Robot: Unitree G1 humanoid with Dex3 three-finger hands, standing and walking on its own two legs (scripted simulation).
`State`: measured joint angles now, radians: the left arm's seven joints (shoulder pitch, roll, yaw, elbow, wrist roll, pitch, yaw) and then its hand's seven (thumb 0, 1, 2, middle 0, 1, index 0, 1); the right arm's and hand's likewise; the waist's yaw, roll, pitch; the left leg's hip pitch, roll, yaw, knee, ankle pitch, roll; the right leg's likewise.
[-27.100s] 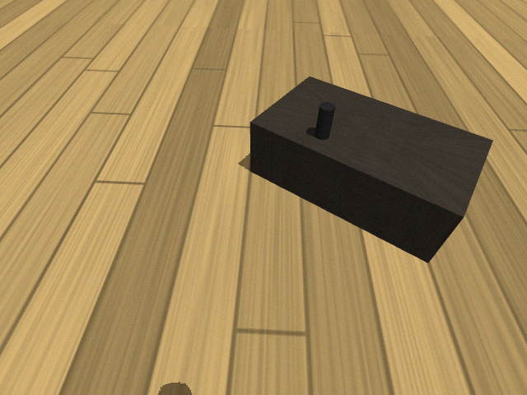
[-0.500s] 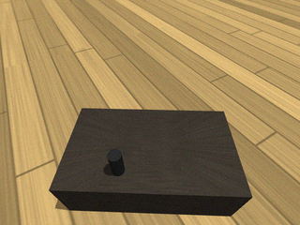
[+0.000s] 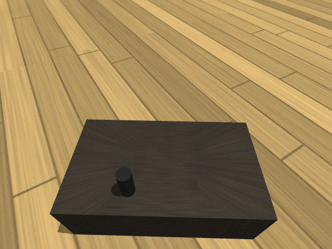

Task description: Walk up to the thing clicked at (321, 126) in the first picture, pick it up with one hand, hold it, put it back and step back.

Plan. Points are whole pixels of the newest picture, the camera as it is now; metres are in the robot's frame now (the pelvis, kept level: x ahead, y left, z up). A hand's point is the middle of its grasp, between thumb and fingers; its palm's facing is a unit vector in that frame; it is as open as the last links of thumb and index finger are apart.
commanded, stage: stand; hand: left
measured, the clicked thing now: (125, 182) +0.48 +0.18 -0.37
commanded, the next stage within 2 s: none
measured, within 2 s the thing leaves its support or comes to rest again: neither
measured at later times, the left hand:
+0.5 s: hand out of the picture +0.07 +0.25 -0.15, palm faces -0.02 -0.94 -0.35, open 8.0 cm
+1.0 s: hand out of the picture +0.07 +0.24 -0.15, palm faces -0.03 -0.94 -0.35, open 7.4 cm
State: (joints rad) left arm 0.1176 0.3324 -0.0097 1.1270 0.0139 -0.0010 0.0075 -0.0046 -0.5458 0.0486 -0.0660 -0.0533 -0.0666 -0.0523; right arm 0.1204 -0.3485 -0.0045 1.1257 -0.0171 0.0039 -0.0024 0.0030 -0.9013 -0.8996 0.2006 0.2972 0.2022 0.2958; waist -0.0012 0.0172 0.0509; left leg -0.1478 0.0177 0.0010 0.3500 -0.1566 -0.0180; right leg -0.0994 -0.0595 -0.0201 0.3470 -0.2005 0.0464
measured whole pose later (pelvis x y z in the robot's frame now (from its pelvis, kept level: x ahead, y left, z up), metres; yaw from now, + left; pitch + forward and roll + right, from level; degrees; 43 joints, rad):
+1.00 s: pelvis +0.01 -0.01 +0.00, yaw +0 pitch -3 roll +0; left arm 0.13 0.34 0.00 1.12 0.01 0.00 0.00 0.00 0.91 0.90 -0.21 -0.30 -0.20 -0.30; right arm 0.12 -0.35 -0.01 1.14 -0.02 0.00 0.00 0.00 -0.90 -0.90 0.20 0.30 0.20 0.29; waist 0.00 0.01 0.05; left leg -0.13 0.04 0.00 0.33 -0.16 -0.03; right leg -0.09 -0.04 -0.03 0.34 -0.21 0.03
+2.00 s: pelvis +0.01 -0.02 +0.00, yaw +0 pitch -3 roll +0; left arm 0.12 0.35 0.00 1.10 0.01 0.00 0.00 0.00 0.91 0.90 -0.21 -0.30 -0.20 -0.30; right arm 0.11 -0.35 0.00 1.13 -0.01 0.00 0.00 0.00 -0.90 -0.90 0.20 0.30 0.20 0.29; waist 0.00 0.01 0.05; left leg -0.12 0.05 0.00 0.32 -0.16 -0.04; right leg -0.08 -0.03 -0.02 0.33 -0.21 0.02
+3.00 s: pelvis -0.07 +0.02 -0.02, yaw -2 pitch -1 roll -1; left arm 0.07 0.40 0.06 0.88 0.00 0.07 0.02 0.00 0.91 0.90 -0.20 -0.29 -0.20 -0.29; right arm 0.12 -0.36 -0.04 0.90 -0.03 0.03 -0.01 0.00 -0.90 -0.90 0.20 0.30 0.20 0.30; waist -0.01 -0.04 0.21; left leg -0.33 0.01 0.03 0.59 -0.24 0.03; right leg -0.41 0.09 0.13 1.11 -0.53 0.02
